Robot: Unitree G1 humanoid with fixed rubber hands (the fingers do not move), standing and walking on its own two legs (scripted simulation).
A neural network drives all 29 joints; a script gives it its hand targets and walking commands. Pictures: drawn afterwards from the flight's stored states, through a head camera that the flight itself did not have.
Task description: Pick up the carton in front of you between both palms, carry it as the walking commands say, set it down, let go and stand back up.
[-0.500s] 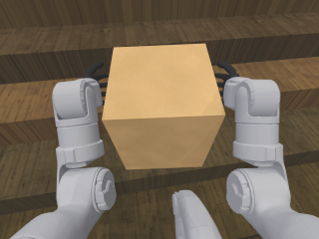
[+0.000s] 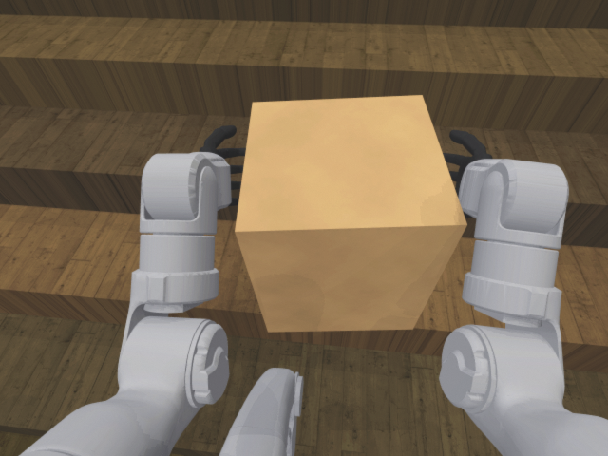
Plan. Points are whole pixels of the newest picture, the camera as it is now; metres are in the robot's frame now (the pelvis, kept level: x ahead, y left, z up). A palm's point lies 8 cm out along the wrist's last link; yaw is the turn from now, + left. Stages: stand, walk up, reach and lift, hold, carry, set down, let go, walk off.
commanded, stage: carry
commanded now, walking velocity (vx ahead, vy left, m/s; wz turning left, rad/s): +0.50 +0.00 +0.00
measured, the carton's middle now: (338, 223) +0.39 +0.02 +0.09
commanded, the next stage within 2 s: none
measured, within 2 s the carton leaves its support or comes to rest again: neither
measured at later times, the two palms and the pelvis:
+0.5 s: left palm out of the picture +0.68 +0.20 +0.33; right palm out of the picture +0.64 -0.10 +0.34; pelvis +0.28 +0.09 +0.17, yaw -3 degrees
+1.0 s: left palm out of the picture +0.94 +0.22 +0.50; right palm out of the picture +0.97 -0.08 +0.50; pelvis +0.58 +0.04 +0.34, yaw +0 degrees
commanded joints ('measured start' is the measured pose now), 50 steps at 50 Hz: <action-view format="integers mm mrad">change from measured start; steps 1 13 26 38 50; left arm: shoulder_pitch -741 -754 -655 -824 -890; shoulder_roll -1108 -1023 -1007 -1095 -1211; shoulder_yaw -488 -338 -515 -493 -535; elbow -122 -11 -144 -33 -212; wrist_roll -442 -336 -298 -445 -530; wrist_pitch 12 51 11 58 -9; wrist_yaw -296 -322 -242 -228 -299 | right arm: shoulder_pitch -738 -846 -752 -770 -757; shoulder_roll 1015 1139 1122 956 986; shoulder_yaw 597 632 650 458 549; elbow -5 35 -84 107 -49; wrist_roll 402 509 549 434 369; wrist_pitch -16 -17 -44 28 -27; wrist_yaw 154 136 214 222 153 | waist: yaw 44 -349 -240 83 -52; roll -170 -169 95 335 -39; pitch -487 -751 -499 -634 -499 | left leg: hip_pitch -551 898 1233 923 0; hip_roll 36 -97 315 182 18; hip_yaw -46 82 -362 187 -15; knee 469 -990 -1362 -1151 29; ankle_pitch -258 190 404 1847 80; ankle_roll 26 17 173 43 5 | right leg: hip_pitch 749 229 -955 27 314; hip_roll -385 -103 -25 117 -245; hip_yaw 573 52 92 -168 408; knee -258 367 1393 460 -193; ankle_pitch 282 1360 -89 55 164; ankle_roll -280 -10 -59 -91 -190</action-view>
